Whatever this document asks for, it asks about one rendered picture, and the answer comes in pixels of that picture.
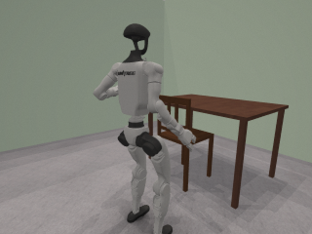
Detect robot left forearm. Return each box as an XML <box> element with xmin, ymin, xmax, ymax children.
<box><xmin>106</xmin><ymin>85</ymin><xmax>119</xmax><ymax>98</ymax></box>

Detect right robot upper arm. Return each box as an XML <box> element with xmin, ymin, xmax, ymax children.
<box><xmin>144</xmin><ymin>61</ymin><xmax>164</xmax><ymax>114</ymax></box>

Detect robot thigh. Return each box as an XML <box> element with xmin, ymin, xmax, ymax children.
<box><xmin>140</xmin><ymin>134</ymin><xmax>171</xmax><ymax>196</ymax></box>
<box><xmin>117</xmin><ymin>131</ymin><xmax>147</xmax><ymax>180</ymax></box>

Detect right robot thigh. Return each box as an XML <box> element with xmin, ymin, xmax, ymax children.
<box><xmin>140</xmin><ymin>134</ymin><xmax>171</xmax><ymax>196</ymax></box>

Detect chair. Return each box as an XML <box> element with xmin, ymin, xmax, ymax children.
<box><xmin>157</xmin><ymin>95</ymin><xmax>215</xmax><ymax>192</ymax></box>

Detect robot right forearm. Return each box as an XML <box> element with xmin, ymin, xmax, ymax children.
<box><xmin>155</xmin><ymin>100</ymin><xmax>184</xmax><ymax>137</ymax></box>

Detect left robot upper arm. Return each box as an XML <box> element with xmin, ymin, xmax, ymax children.
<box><xmin>93</xmin><ymin>62</ymin><xmax>122</xmax><ymax>100</ymax></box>

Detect left robot thigh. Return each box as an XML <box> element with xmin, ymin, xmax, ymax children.
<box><xmin>117</xmin><ymin>131</ymin><xmax>147</xmax><ymax>180</ymax></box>

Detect robot right hand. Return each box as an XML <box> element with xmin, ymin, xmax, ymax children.
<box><xmin>177</xmin><ymin>129</ymin><xmax>196</xmax><ymax>152</ymax></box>

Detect table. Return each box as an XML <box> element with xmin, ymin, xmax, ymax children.
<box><xmin>148</xmin><ymin>94</ymin><xmax>289</xmax><ymax>210</ymax></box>

